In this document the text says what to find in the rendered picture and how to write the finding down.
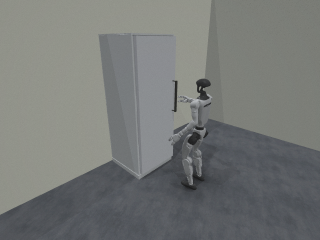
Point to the left robot forearm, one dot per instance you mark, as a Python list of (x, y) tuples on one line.
[(188, 128)]

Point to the robot right hand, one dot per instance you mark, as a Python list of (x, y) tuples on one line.
[(185, 99)]

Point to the handle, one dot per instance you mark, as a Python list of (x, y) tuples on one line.
[(175, 96)]

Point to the robot left hand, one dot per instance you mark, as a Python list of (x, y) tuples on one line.
[(175, 137)]

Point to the right robot forearm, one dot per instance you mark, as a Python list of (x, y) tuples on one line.
[(189, 100)]

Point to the humanoid robot torso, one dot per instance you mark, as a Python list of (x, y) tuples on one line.
[(203, 115)]

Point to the left robot upper arm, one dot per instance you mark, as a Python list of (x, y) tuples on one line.
[(194, 105)]

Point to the fridge door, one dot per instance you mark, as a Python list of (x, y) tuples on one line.
[(155, 65)]

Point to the right robot thigh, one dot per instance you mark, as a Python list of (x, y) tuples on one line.
[(196, 152)]

